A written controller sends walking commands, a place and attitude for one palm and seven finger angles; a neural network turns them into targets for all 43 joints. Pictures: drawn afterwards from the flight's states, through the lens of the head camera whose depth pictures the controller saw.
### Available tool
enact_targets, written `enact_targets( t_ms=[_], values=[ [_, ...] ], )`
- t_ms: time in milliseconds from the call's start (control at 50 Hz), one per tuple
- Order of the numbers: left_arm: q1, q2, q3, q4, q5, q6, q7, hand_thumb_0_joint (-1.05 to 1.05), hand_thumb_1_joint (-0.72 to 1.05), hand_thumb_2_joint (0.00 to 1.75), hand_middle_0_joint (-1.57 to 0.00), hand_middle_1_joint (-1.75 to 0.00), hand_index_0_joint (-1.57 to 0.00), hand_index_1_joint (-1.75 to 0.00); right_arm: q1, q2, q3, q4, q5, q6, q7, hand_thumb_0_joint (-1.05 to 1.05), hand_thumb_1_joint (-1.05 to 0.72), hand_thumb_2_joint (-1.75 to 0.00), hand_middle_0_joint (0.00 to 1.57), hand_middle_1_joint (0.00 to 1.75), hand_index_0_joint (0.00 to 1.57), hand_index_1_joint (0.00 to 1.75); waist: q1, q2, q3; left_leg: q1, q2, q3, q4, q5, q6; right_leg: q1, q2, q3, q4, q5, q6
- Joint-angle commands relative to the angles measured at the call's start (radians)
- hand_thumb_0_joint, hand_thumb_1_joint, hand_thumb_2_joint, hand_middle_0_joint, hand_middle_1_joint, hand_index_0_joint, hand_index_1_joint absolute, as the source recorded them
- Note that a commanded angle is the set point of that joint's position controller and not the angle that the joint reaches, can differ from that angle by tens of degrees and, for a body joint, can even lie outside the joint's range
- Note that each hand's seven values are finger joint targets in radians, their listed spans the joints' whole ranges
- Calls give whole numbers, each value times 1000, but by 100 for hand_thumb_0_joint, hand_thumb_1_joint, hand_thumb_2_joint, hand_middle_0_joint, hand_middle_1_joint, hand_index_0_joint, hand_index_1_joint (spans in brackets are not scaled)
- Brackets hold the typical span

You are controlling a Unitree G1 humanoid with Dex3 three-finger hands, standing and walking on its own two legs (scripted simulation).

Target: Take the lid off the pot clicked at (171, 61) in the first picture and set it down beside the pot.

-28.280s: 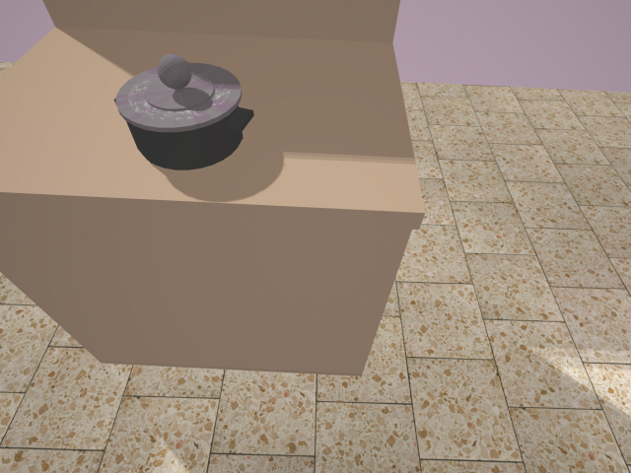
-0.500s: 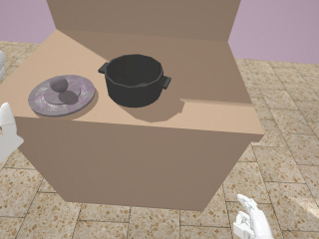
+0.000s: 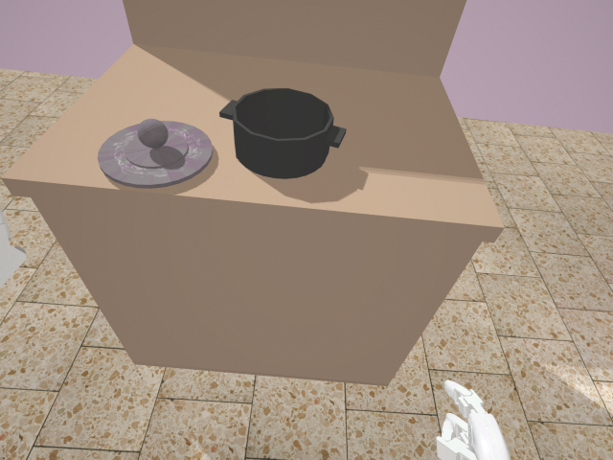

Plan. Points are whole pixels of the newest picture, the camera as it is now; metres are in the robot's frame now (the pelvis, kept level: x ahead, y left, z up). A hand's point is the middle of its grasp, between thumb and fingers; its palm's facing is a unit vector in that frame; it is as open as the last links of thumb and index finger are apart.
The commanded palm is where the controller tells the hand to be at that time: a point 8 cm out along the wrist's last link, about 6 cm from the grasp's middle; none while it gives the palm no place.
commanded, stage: step back with the hand held close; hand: left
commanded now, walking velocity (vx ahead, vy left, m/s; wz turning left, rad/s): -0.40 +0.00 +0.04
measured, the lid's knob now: (152, 133) +0.60 +0.31 +0.09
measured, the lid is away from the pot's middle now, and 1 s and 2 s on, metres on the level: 0.23 0.23 0.23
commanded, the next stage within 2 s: stop stepping back and stand still in 0.34 s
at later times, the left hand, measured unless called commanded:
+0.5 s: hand out of the picture +0.09 +0.27 +0.22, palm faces +0.29 -0.87 -0.39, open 7.4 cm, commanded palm -0.01 +0.32 +0.27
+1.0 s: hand out of the picture -0.07 +0.29 +0.23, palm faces +0.39 -0.86 -0.32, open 7.4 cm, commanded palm -0.14 +0.35 +0.27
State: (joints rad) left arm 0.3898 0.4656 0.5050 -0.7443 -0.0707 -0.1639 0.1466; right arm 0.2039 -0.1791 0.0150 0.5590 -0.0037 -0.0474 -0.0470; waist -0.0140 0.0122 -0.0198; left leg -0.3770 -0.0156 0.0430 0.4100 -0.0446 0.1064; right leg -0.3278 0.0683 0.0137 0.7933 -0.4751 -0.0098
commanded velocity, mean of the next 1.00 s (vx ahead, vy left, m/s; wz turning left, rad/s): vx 0.02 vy -0.03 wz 0.03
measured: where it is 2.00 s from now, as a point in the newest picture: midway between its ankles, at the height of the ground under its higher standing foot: outside the picture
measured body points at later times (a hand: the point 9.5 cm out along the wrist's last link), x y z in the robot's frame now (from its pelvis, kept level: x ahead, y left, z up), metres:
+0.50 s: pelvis -0.14 +0.05 +0.00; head -0.12 +0.09 +0.44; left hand +0.07 +0.32 +0.24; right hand +0.01 -0.19 -0.06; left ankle -0.01 +0.10 -0.74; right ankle -0.15 -0.11 -0.68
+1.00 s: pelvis -0.27 +0.07 -0.01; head -0.30 +0.09 +0.44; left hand -0.10 +0.34 +0.24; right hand -0.10 -0.15 -0.07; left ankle -0.30 +0.22 -0.74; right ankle -0.27 -0.01 -0.69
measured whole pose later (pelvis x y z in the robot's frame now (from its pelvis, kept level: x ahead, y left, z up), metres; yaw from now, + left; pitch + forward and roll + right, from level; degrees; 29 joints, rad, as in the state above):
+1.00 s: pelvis -0.27 +0.07 -0.01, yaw +1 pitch +0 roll +2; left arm 0.43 0.43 0.43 -0.68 -0.09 -0.12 0.12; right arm 0.23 -0.14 0.04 0.56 0.02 -0.11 -0.04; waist -0.06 -0.08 -0.08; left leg -0.22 0.05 0.05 0.56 -0.34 -0.02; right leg -0.49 0.03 -0.02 1.02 -0.48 -0.01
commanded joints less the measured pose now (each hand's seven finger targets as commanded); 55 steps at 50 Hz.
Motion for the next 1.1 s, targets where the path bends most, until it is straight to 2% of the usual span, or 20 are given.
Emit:
enact_targets(
  t_ms=[0, 40, 120, 180, 220, 260, 300, 400, 420, 440, 540, 600, 660, 800, 860, 920, 1020, 1040, 1060, 1080],
  values=[
    [-12, 178, 90, -255, -7, -53, 14, 0, 90, 90, -20, -30, -20, -30, -141, -138, -56, -168, -1, -56, -3, 0, -90, -90, 20, 30, 20, 30, 31, 218, -163, 26, 194, -209, -310, -429, -99, 186, 10, -75, -241, 1, -26],
    [-35, 182, 81, -238, -12, -64, 6, 0, 90, 90, -20, -30, -20, -30, -112, -137, -62, -145, 0, -43, -2, 0, -90, -90, 20, 30, 20, 30, 28, 195, -197, 91, 153, -143, -202, -354, -165, 209, -24, -65, -446, 110, -58],
    [-182, 256, 96, -207, -11, -109, 30, 0, 90, 90, -20, -30, -20, -30, -88, -120, -47, -104, 0, -32, -25, 0, -90, -90, 20, 30, 20, 30, 15, -123, -123, 135, 22, -46, 608, -389, -141, -134, -455, 195, -585, 604, -194],
    [-230, 183, 56, -112, -3, -63, -6, 0, 90, 90, -20, -30, -20, -30, -127, -122, -47, -121, 28, -23, -28, 0, -90, -90, 20, 30, 20, 30, -27, -275, -15, 27, 85, -105, 495, -328, -110, -46, -385, 64, -419, 768, -135],
    [-304, 175, 25, -93, -3, -53, -14, 0, 90, 90, -20, -30, -20, -30, -154, -152, -32, -110, 19, -20, -42, 0, -90, -90, 20, 30, 20, 30, -41, -3, 43, 115, 74, -88, 90, -43, -106, -66, -276, 2, -241, 690, -59],
    [-304, 194, 51, -126, -14, -74, -8, 0, 90, 90, -20, -30, -20, -30, -154, -174, -46, -121, -8, -47, -39, 0, -90, -90, 20, 30, 20, 30, -12, 432, -30, 139, 326, -392, -123, 414, -8, -128, -25, 36, 118, -37, 0],
    [-230, 179, 63, -67, -22, -90, -9, 0, 90, 90, -20, -30, -20, -30, -110, -173, -61, -102, 6, -67, -10, 0, -90, -90, 20, 30, 20, 30, -6, 237, -80, 160, 356, -441, -120, 344, 51, -166, 20, 104, 270, -123, -8],
    [67, 216, 148, -348, -47, -73, -17, 0, 90, 90, -20, -30, -20, -30, -123, -146, -76, -173, 19, -72, 20, 0, -90, -90, 20, 30, 20, 30, 26, 139, -306, 187, 255, -282, -180, -11, -14, -36, 11, 32, 191, 10, 14],
    [38, -140, -331, 793, 44, 101, -122, 0, 90, 90, -20, -30, -20, -30, -18, -342, -131, 158, -12, -109, -1, 0, -90, -90, 20, 30, 20, 30, -103, 221, -142, 101, 289, -422, 120, 384, 22, -237, -76, 89, 294, 29, 53],
    [-176, 295, 143, -695, -44, -17, -33, 0, 90, 90, -20, -30, -20, -30, -207, -107, -81, -224, 60, -88, 56, 0, -90, -90, 20, 30, 20, 30, 68, 38, -370, 214, 225, -167, -208, -248, -67, 9, 27, 30, 163, -18, 32],
    [156, 261, 156, -566, -38, -33, 13, 0, 90, 90, -20, -30, -20, -30, -162, -103, -36, -142, -9, -84, 19, 0, -90, -90, 20, 30, 20, 30, 51, 472, -188, -94, 141, -171, -403, -664, -212, 321, 73, -147, -223, -63, -51],
    [89, 282, 180, -252, -15, -21, 30, 0, 90, 90, -20, -30, -20, -30, -49, -107, -63, -59, 2, -57, -3, 0, -90, -90, 20, 30, 20, 30, 7, -143, -142, 116, -28, 2, 476, -419, -168, 27, -276, 116, -648, 170, -169],
    [-348, 324, 184, 51, -23, -7, 11, 0, 90, 90, -20, -30, -20, -30, -70, -136, -58, -69, 32, -18, -7, 0, -90, -90, 20, 30, 20, 30, -57, -284, -108, -94, 27, -156, 1018, -258, -140, -173, -438, 204, -596, 87, -208],
    [-405, 65, -128, 171, -11, 13, -22, 0, 90, 90, -20, -30, -20, -30, -162, -137, -27, -98, 39, -53, -60, 0, -90, -90, 20, 30, 20, 30, -11, 34, 122, 153, 44, 47, 78, -459, -56, -165, -269, 76, -445, -243, -123],
    [-332, 105, -101, -106, -17, -33, -20, 0, 90, 90, -20, -30, -20, -30, -112, -143, -23, -163, 47, -97, -32, 0, -90, -90, 20, 30, 20, 30, -28, 325, 34, 337, 380, -510, -205, -555, 137, -395, -12, -67, 216, -75, 10],
    [-101, 229, 81, -301, -30, -78, -1, 0, 90, 90, -20, -30, -20, -30, -108, -126, -49, -159, 30, -121, 11, 0, -90, -90, 20, 30, 20, 30, 1, 110, -51, 176, 400, -525, -180, -325, 162, -341, -79, 60, 369, -26, -4],
    [70, 302, 198, -370, -18, -73, 25, 0, 90, 90, -20, -30, -20, -30, -167, -107, -18, -131, 22, -98, 8, 0, -90, -90, 20, 30, 20, 30, 68, 271, -74, -136, 229, -71, 27, -432, -32, 302, -48, -62, -214, 72, -15],
    [78, 275, 186, -317, -2, -59, 29, 0, 90, 90, -20, -30, -20, -30, -153, -104, -31, -127, 24, -85, 8, 0, -90, -90, 20, 30, 20, 30, 71, 68, -84, -236, 121, 22, 276, -493, -64, 395, -89, 67, -328, 24, -58],
    [-9, 269, 170, -274, 3, -41, 31, 0, 90, 90, -20, -30, -20, -30, -178, -108, -53, -136, 38, -74, 9, 0, -90, -90, 20, 30, 20, 30, 52, -264, -88, -338, 17, 62, 593, -552, -94, 346, -322, 520, -516, -127, -151],
    [-147, 270, 170, -220, -2, -54, 29, 0, 90, 90, -20, -30, -20, -30, -159, -132, -62, -92, 35, -75, -2, 0, -90, -90, 20, 30, 20, 30, 12, -243, -94, -307, 25, -59, 785, -488, -87, 244, -423, 646, -585, 33, -187]
  ],
)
